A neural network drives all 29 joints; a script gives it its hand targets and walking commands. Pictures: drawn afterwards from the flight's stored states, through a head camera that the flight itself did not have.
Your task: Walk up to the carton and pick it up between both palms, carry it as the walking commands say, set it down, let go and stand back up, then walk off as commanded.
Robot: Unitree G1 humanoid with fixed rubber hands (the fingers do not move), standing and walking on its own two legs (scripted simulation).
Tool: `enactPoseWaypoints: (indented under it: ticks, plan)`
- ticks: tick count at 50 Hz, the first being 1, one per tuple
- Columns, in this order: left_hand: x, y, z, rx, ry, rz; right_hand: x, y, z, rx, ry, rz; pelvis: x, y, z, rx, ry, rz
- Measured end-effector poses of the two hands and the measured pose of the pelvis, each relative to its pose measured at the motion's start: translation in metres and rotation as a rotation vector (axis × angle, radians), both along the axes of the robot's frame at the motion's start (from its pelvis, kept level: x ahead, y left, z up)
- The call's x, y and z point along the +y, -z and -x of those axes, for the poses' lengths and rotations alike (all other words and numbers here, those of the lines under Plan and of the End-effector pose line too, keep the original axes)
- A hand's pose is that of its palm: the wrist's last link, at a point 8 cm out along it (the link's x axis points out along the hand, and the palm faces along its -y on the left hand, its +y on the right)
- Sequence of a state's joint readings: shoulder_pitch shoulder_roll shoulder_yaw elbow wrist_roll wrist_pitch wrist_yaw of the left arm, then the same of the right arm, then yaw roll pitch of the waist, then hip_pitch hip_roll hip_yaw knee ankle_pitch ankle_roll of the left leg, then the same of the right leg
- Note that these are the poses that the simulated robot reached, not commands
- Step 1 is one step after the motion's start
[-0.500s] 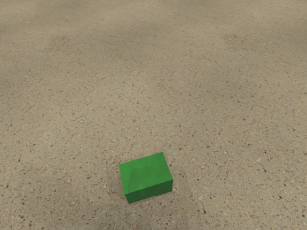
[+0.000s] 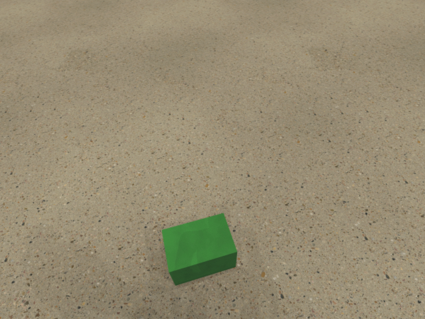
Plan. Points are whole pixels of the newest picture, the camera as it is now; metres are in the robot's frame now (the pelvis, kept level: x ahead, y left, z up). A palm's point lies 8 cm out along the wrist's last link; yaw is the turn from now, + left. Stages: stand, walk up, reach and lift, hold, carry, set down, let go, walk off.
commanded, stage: walk up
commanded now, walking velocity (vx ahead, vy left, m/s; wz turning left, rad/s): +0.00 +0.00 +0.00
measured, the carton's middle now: (199, 249) +0.51 +0.13 -0.69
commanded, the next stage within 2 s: none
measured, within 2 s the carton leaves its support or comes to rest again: neither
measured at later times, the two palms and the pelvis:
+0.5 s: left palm out of the picture -0.05 +0.27 -0.15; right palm (341, 317) +0.16 -0.22 -0.12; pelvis +0.05 +0.03 -0.01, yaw +8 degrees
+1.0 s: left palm (94, 310) +0.16 +0.28 -0.13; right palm (332, 287) +0.22 -0.23 -0.15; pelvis +0.13 +0.02 -0.01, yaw +13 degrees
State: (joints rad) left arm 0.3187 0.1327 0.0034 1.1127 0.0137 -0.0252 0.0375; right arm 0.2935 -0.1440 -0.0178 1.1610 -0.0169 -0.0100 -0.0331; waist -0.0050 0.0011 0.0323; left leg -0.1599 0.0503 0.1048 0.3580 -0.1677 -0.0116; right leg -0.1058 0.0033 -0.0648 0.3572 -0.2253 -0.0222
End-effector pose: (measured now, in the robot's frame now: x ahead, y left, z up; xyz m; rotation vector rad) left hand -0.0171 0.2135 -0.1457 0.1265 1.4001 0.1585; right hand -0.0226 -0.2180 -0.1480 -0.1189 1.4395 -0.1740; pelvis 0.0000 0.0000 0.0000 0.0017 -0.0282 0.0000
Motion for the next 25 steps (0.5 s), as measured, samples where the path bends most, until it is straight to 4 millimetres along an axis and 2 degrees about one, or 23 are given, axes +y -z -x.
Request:
enactPoseWaypoints:
  ticks: [13,16,19,22,25]
  plan:
    - [0.001,-0.001,-0.006,0.002,-0.001,-0.008,-0.003,0.001,-0.015,-0.015,0.001,0.005,0.0,0.001,-0.009,0.008,0.001,-0.002]
    - [0.013,-0.001,-0.006,-0.031,-0.054,-0.034,-0.008,0.0,-0.027,-0.012,-0.032,0.004,0.002,0.003,-0.013,0.022,-0.054,0.003]
    - [0.029,-0.002,0.01,-0.016,-0.125,-0.063,-0.013,-0.008,-0.067,-0.061,-0.112,0.025,0.008,0.002,-0.022,0.026,-0.091,-0.001]
    - [0.043,-0.002,0.025,0.03,-0.167,-0.065,-0.01,-0.019,-0.122,-0.155,-0.174,0.053,0.019,0.001,-0.036,0.027,-0.112,-0.002]
    - [0.056,0.003,0.032,0.077,-0.187,-0.047,0.002,-0.025,-0.179,-0.244,-0.231,0.081,0.035,0.007,-0.053,0.028,-0.131,0.006]
